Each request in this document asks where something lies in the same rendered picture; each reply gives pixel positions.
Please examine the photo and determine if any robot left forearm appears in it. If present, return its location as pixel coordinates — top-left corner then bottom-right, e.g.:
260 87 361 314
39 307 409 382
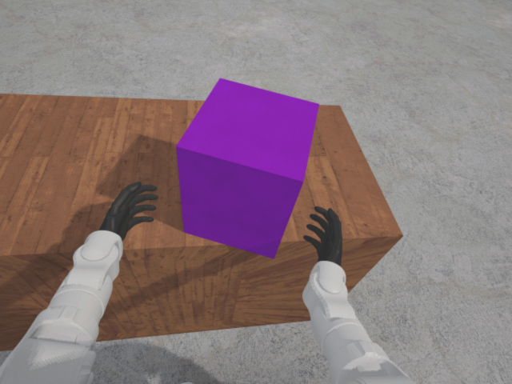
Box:
0 230 123 384

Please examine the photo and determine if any robot left upper arm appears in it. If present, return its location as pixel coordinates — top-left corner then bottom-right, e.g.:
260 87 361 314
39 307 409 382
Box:
1 338 97 384

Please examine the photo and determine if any robot right forearm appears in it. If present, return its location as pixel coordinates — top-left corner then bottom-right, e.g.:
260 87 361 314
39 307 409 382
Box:
302 261 412 384

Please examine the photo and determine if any robot right hand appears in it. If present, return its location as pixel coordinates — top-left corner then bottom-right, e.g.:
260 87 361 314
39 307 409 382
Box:
303 206 342 266

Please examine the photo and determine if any carton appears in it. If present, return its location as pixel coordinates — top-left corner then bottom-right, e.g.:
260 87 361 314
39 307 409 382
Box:
176 78 319 258

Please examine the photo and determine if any robot left hand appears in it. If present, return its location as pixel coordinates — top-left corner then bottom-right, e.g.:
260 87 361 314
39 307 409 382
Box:
99 182 158 241

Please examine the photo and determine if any pedestal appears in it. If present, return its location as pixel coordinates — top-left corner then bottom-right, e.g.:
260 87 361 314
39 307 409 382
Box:
0 94 403 351

